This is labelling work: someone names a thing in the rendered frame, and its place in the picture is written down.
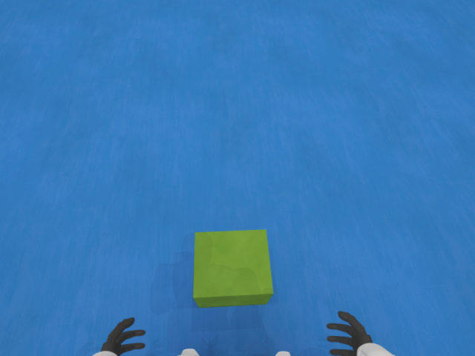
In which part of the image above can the robot left hand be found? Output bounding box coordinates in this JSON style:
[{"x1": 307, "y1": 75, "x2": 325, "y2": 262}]
[{"x1": 101, "y1": 317, "x2": 145, "y2": 356}]

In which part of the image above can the carton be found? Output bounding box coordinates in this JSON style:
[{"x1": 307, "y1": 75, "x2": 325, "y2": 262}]
[{"x1": 193, "y1": 229, "x2": 273, "y2": 308}]

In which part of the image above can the robot right hand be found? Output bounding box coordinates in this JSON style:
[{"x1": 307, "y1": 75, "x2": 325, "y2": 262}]
[{"x1": 327, "y1": 311, "x2": 373, "y2": 356}]

